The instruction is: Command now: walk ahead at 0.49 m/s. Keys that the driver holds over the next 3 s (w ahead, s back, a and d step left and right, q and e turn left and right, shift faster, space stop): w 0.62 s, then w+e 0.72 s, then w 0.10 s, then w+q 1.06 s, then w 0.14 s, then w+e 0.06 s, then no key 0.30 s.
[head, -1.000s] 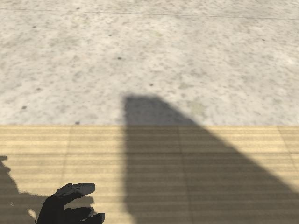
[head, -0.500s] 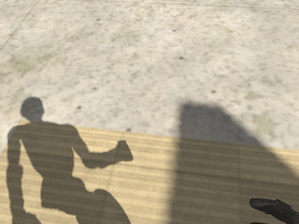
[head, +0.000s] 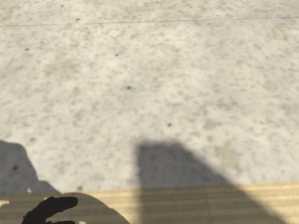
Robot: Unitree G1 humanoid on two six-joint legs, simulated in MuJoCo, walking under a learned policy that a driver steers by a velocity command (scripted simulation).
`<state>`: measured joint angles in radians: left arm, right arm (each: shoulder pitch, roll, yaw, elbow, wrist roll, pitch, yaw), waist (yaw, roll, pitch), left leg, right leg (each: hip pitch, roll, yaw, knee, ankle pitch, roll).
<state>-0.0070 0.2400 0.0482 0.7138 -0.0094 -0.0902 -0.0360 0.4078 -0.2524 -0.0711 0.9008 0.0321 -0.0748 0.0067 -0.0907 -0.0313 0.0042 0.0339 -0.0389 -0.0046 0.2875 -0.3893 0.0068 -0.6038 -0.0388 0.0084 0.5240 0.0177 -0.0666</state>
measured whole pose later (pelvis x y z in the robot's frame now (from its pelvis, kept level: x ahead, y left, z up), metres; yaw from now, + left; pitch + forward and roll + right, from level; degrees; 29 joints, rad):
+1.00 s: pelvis +0.54 +0.02 +0.01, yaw -9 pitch +1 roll +2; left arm 0.13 0.26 0.06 0.78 -0.02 -0.04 -0.02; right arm 0.30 -0.25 -0.06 0.91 -0.01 -0.09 0.00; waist -0.07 -0.04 0.02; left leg 0.04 -0.05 0.19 0.20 -0.27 0.04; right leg -0.69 -0.10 0.05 0.71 0.07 -0.02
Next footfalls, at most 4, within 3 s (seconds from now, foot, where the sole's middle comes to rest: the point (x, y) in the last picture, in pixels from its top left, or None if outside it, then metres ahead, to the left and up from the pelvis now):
0.02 right None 0.20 -0.11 -0.76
0.58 left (119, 217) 0.49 0.12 -0.76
1.14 right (171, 156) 0.76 -0.14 -0.76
1.66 left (148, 104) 1.11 -0.06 -0.76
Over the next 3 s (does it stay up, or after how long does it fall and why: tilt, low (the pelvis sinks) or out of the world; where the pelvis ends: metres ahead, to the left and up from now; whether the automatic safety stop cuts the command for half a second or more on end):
stays up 1.58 -0.12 0.02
